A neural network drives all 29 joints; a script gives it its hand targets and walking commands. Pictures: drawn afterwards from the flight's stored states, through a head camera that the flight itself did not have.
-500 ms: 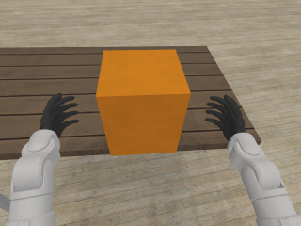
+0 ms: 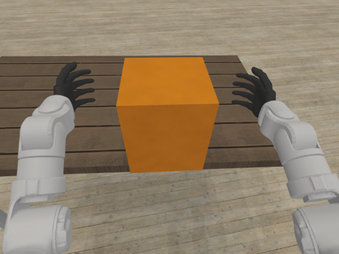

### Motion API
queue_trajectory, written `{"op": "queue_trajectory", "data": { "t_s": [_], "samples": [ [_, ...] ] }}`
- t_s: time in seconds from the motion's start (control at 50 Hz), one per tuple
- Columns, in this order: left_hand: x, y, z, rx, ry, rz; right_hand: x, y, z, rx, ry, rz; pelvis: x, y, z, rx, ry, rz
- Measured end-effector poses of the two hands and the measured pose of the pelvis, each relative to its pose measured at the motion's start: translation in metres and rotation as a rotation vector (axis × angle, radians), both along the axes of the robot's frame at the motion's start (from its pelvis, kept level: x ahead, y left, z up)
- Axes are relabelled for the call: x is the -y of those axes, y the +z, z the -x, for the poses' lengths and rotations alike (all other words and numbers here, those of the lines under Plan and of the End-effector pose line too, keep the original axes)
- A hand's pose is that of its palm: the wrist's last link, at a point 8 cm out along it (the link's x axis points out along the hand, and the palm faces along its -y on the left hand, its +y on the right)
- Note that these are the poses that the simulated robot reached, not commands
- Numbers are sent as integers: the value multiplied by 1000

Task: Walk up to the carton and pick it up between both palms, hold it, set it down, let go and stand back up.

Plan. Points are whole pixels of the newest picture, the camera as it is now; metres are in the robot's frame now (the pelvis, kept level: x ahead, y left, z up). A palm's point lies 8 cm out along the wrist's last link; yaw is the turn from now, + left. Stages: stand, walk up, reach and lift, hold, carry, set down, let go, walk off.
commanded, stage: reach and lift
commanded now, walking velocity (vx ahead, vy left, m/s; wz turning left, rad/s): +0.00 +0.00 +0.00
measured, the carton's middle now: (165, 116) +0.47 +0.06 +0.08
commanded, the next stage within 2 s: none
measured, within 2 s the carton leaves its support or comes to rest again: neither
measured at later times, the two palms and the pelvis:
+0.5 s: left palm (75, 56) +0.43 +0.24 +0.27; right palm (268, 64) +0.46 -0.16 +0.26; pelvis +0.01 +0.00 +0.00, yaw +2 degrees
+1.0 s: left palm (71, 75) +0.44 +0.27 +0.22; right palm (243, 73) +0.48 -0.12 +0.22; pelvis +0.01 -0.01 +0.00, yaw +3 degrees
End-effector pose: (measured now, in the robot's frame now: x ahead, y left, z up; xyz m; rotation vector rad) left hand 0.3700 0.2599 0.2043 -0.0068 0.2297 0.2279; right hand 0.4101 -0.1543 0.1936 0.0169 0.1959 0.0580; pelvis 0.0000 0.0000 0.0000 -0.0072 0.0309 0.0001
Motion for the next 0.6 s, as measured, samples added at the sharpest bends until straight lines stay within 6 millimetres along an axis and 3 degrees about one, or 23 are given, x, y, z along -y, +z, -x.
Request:
{"op": "queue_trajectory", "data": {
  "t_s": [0.3,0.48,0.6],
  "samples": [
    [-8,31,-26,14,3,-24,-10,32,-36,-9,-3,-8,4,0,-7,-30,30,9],
    [14,61,-60,26,-51,-23,2,60,-53,4,-68,-28,3,-1,-11,-52,34,12],
    [18,69,-69,7,-48,-28,1,71,-61,13,-46,-29,2,-1,-16,-57,18,13]
  ]
}}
